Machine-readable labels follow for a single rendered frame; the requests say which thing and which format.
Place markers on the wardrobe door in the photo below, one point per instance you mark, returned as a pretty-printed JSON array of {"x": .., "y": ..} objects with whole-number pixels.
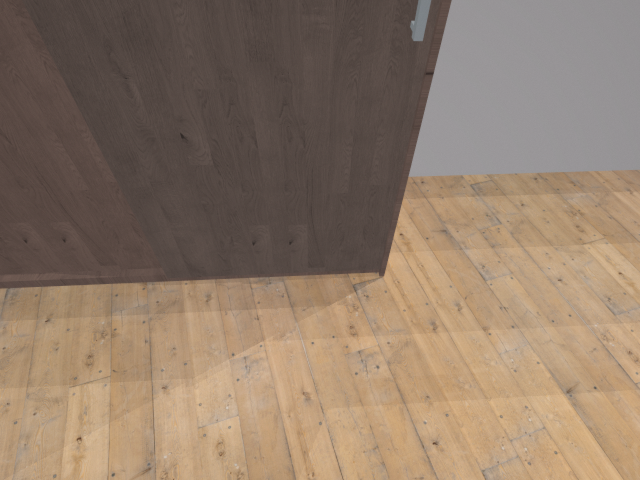
[
  {"x": 61, "y": 208},
  {"x": 247, "y": 136}
]

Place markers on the handle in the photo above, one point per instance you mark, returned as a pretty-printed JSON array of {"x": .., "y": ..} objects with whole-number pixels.
[{"x": 418, "y": 26}]

